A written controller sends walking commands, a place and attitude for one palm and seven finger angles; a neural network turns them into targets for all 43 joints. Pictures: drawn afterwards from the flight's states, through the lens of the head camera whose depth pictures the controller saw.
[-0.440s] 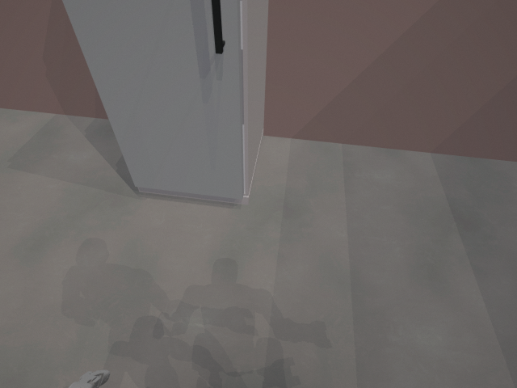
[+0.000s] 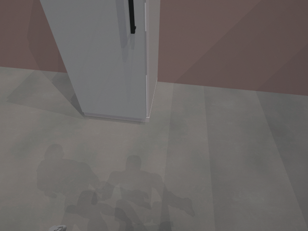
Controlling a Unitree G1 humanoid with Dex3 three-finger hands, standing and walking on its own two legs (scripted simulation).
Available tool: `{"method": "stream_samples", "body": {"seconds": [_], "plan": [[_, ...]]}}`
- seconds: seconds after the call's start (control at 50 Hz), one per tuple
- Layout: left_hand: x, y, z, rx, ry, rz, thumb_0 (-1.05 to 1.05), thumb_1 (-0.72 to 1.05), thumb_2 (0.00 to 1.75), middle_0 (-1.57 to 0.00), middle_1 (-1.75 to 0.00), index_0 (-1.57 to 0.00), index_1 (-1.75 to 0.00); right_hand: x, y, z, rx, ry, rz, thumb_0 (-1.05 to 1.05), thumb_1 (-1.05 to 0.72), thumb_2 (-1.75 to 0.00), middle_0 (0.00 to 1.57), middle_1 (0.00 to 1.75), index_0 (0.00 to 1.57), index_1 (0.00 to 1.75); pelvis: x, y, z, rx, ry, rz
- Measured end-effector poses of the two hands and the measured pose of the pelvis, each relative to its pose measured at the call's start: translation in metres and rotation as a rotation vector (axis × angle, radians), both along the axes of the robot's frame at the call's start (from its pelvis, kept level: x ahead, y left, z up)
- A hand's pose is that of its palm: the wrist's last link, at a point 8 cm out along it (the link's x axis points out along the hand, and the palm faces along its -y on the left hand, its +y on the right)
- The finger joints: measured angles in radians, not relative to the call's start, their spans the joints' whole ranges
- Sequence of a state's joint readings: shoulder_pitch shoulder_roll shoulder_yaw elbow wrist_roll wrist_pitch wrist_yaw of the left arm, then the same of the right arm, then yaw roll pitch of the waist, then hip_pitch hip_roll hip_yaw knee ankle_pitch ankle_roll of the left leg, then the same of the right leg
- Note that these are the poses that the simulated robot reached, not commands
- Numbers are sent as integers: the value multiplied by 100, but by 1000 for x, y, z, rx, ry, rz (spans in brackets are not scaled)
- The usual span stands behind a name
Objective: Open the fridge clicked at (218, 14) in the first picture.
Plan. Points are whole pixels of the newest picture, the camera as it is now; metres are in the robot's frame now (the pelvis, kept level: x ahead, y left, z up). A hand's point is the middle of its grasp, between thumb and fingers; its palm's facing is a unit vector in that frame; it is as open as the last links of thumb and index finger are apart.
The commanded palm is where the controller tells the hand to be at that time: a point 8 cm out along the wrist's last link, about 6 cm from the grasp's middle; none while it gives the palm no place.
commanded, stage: stand and wait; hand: right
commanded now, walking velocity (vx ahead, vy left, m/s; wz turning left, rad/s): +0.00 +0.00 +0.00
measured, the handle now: out of the picture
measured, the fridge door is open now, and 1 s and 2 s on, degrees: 0 0 0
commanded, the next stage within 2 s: look at it before walking up in 0.52 s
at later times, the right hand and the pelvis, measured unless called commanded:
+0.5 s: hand out of the picture +0.07 -0.23 -0.15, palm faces -0.04 +0.94 -0.34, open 7.4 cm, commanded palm none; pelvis -0.01 +0.01 +0.00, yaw +0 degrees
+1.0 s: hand out of the picture +0.07 -0.23 -0.15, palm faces -0.05 +0.94 -0.33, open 7.4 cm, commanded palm none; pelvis -0.01 +0.01 +0.00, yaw +1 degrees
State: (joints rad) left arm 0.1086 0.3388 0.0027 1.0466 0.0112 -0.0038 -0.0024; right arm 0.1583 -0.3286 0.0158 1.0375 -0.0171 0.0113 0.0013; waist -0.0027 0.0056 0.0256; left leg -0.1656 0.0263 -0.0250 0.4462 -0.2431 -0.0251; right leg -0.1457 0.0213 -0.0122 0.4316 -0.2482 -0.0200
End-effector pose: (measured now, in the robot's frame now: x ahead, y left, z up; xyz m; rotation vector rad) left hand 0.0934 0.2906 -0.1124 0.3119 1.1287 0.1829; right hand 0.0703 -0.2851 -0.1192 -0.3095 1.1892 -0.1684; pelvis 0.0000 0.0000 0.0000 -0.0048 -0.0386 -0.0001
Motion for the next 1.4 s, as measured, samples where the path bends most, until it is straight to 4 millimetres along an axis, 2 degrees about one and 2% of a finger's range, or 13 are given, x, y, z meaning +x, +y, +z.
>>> {"method": "stream_samples", "body": {"seconds": [0.18, 0.36, 0.7, 1.28, 1.4], "plan": [[-32, 12, -6, -1, 75, 28, 1, 90, 90, -20, -30, -20, -30, -18, 1, 2, -16, 41, -11, 1, -91, -90, 21, 30, 20, 30, -7, 7, 2, 0, -1, 0], [-44, 15, -9, -13, 90, 41, 1, 90, 90, -20, -30, -20, -30, -15, 6, 5, -22, 24, -3, 1, -91, -90, 21, 30, 20, 30, -12, 12, 3, -1, -2, 3], [-43, 17, -5, -7, 83, 47, 1, 90, 90, -20, -30, -20, -30, -5, 13, 4, -4, 6, 13, 1, -91, -90, 21, 30, 20, 30, -11, 14, 4, 1, 4, 8], [-23, 6, 0, 0, 54, 37, 1, 90, 90, -20, -30, -20, -30, -5, -1, 2, -8, 24, 3, 1, -91, -90, 21, 30, 20, 30, -5, 4, 4, 3, 4, 18], [-33, -4, -9, -24, 34, 89, 0, 91, 90, -20, -30, -20, -30, -11, 10, -8, 5, 71, 21, 1, -91, -90, 20, 30, 20, 30, -11, 4, -1, -6, 10, 72]]}}
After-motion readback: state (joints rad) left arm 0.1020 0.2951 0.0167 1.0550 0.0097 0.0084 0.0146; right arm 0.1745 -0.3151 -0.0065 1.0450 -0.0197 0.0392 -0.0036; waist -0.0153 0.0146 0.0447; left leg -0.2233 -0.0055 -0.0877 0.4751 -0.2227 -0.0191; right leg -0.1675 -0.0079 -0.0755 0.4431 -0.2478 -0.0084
